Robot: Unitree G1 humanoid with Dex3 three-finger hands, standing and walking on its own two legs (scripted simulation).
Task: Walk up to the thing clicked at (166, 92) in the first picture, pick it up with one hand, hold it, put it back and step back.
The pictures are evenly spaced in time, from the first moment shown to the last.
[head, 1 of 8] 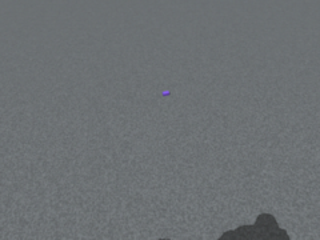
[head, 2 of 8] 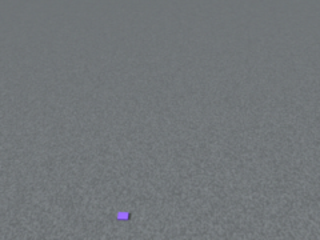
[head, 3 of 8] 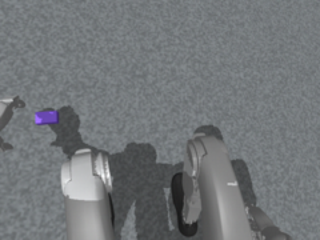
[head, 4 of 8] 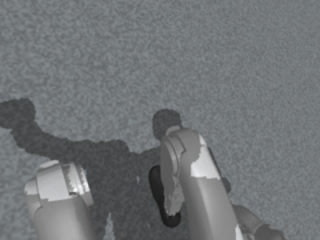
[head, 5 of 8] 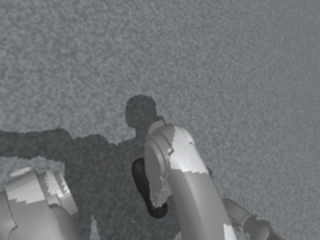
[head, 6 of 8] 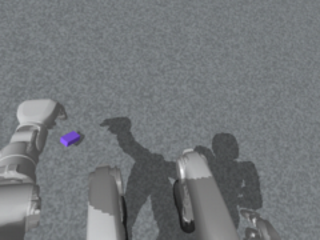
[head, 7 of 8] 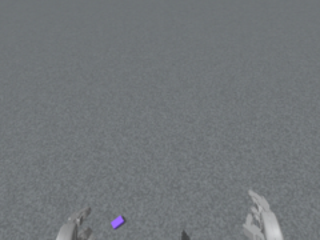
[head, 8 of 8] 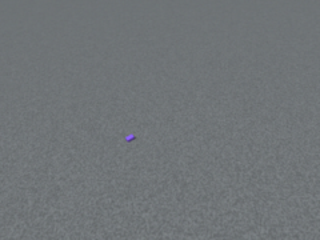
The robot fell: no
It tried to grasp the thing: yes
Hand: left
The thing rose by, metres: 0.68
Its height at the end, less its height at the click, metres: +0.00
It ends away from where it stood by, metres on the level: 0.05
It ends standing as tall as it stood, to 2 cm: yes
